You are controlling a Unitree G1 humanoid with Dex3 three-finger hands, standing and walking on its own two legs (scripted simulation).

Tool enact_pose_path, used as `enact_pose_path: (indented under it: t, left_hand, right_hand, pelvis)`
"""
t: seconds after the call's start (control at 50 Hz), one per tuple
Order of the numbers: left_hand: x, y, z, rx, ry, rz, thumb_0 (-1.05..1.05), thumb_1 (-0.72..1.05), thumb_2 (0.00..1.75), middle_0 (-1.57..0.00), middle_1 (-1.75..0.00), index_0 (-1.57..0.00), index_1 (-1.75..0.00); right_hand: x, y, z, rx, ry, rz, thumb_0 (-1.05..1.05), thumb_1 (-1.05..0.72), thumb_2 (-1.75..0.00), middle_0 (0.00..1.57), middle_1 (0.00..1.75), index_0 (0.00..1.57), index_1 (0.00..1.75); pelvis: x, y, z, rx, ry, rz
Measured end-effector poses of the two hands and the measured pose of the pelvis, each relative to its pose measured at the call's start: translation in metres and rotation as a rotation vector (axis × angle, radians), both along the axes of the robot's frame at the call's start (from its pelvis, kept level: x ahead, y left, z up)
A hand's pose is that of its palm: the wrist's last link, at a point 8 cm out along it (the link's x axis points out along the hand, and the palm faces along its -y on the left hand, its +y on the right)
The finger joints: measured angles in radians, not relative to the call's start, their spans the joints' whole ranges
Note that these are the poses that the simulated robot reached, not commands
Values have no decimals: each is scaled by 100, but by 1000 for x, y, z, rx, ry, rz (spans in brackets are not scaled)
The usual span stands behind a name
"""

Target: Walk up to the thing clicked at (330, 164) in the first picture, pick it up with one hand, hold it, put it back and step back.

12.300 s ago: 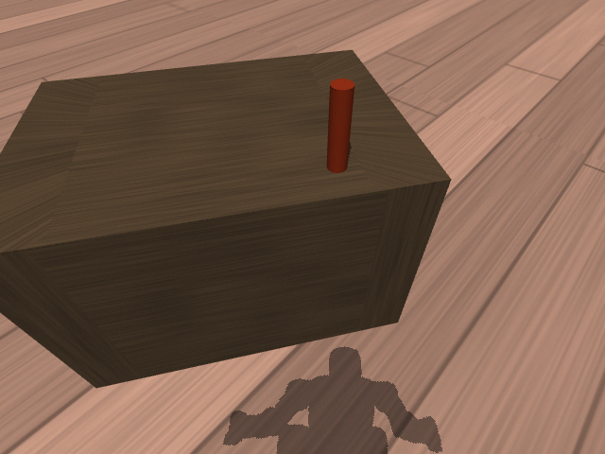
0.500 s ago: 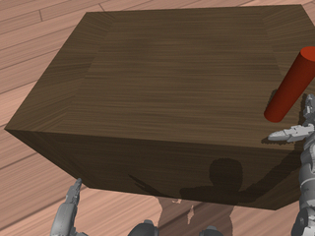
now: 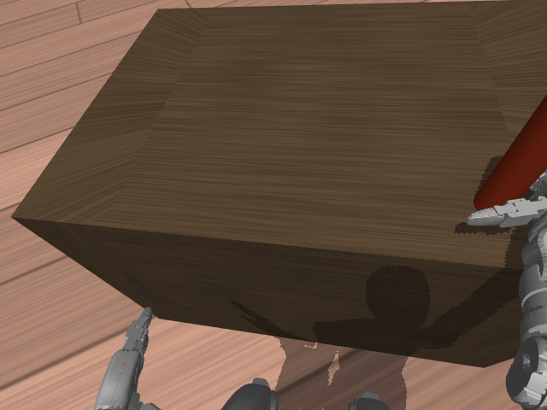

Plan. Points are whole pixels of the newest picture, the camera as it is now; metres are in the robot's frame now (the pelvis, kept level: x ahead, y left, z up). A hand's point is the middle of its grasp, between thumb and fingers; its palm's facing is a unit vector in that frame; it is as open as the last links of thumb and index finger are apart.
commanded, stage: close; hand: right
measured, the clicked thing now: (524, 161) +0.47 -0.26 +0.10
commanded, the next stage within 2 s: settle in 0.40 s
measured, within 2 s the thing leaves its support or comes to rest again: leaves its support in 0.90 s
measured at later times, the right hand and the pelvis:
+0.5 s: hand (515, 184) +0.46 -0.26 +0.06, palm faces +0.28 +0.96 +0.01, open 7.5 cm; pelvis +0.00 +0.00 +0.00, yaw +0 degrees
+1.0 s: hand (518, 179) +0.45 -0.25 +0.08, palm faces +0.29 +0.96 -0.02, open 7.3 cm; pelvis +0.01 -0.01 +0.02, yaw +0 degrees
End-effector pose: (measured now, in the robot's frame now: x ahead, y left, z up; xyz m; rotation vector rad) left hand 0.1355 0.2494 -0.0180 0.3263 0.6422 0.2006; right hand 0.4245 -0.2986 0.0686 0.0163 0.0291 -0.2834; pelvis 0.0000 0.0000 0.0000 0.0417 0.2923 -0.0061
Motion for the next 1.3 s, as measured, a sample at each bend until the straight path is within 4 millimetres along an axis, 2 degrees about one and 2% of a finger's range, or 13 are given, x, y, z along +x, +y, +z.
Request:
enact_pose_path:
  t: [0.08,0.28,0.36,0.48,0.58,0.82,1.0,1.14,1.3]
  left_hand:
    - [3,0,3,-4,-1,7,-1,-56,7,-5,-5,-6,-5]
    - [14,4,11,6,-23,11,-1,-55,7,-5,-5,-5,-5]
    - [17,4,17,21,-40,1,-1,-54,6,-5,-5,-5,-5]
    - [10,3,12,25,-13,0,-1,-54,6,-5,-5,-6,-5]
    - [5,3,5,14,10,9,-1,-54,6,-6,-6,-6,-5]
    - [8,2,15,14,-8,28,-1,-55,7,-6,-6,-6,-6]
    - [10,-8,13,-24,-4,25,-1,-54,7,-6,-6,-6,-6]
    - [10,-5,18,-19,-21,32,-1,-54,7,-6,-6,-6,-6]
    - [6,-3,18,-24,-24,39,-1,-54,7,-6,-6,-6,-6]
  right_hand:
    - [0,2,0,-1,6,9,-2,51,-6,43,22,43,22]
    - [-16,-1,-8,5,13,-10,-2,35,-27,73,49,74,49]
    - [-14,-5,-7,-5,-2,-16,-2,23,-40,83,61,86,63]
    - [-5,-7,-4,-8,-12,-3,-1,2,-61,94,80,103,83]
    - [-2,-6,-4,-8,-1,2,-2,7,-74,92,90,99,93]
    - [-7,3,1,-7,31,-2,-3,13,-101,88,110,95,114]
    - [-10,1,18,-19,37,-15,-3,11,-103,87,112,93,116]
    - [-10,-2,34,-23,24,-17,-3,10,-104,86,114,92,117]
    - [-12,3,41,-6,30,-2,-2,9,-107,84,117,90,120]
  pelvis:
    - [4,-1,2,-1,-3,3]
    - [9,-2,5,-4,-18,-1]
    - [7,-1,4,-4,-17,-2]
    - [5,-2,2,-1,-2,-4]
    - [4,-4,1,0,4,0]
    - [8,-7,10,0,-32,4]
    - [8,-9,18,-1,-64,1]
    - [8,-10,23,-4,-84,2]
    - [6,-9,27,-6,-98,0]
